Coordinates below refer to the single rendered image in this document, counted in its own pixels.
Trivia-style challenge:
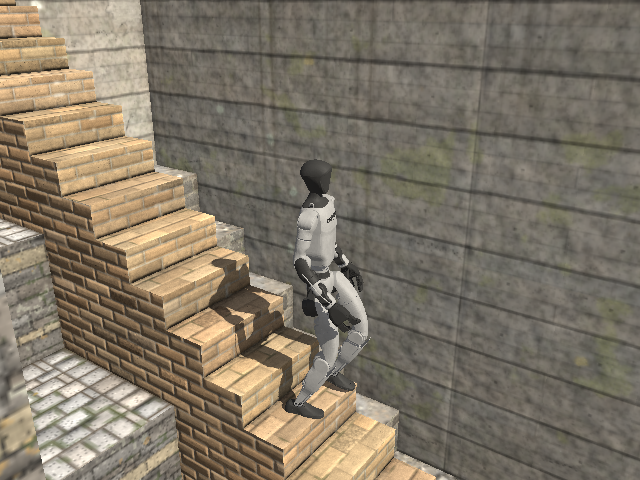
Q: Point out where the stairs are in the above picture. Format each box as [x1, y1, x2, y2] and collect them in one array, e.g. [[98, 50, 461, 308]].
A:
[[0, 0, 436, 480]]

